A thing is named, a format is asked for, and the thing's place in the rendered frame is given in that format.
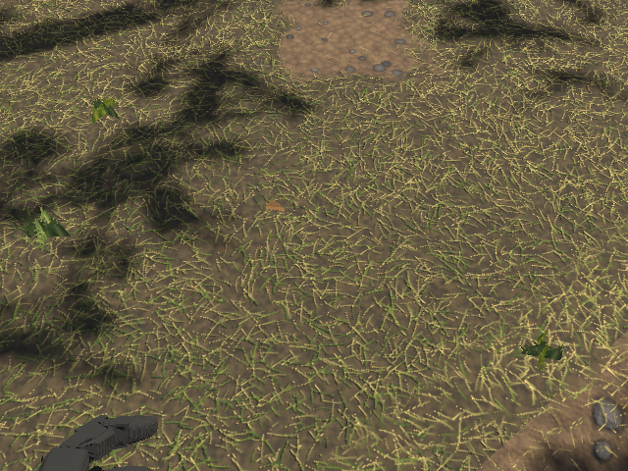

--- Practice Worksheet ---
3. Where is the robot left hand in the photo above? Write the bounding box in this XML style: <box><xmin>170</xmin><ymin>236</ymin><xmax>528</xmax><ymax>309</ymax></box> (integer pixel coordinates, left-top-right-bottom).
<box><xmin>38</xmin><ymin>415</ymin><xmax>158</xmax><ymax>471</ymax></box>

